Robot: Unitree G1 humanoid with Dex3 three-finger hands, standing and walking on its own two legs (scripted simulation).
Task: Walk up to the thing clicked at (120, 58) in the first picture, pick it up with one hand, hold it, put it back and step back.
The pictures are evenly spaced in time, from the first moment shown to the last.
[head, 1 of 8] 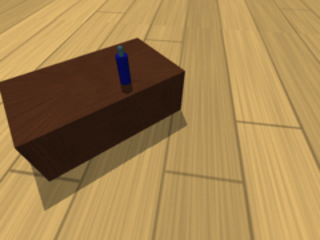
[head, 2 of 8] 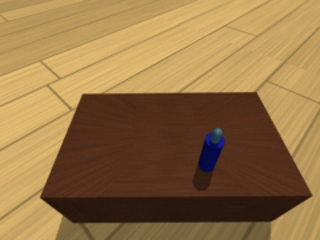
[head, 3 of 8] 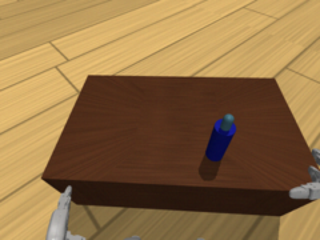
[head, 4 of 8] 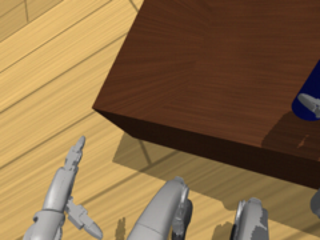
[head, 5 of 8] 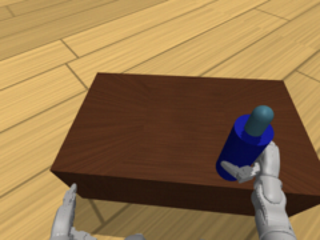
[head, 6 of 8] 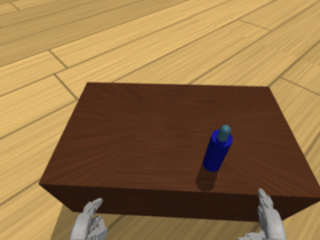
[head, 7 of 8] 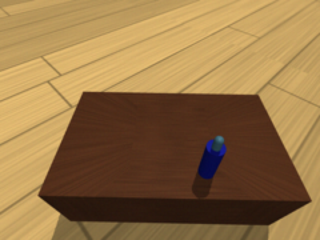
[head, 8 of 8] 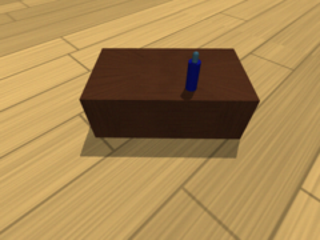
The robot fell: no
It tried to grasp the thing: yes
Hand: right
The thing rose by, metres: 0.27
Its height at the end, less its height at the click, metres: +0.00
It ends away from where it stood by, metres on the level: 0.02
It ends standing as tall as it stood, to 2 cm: yes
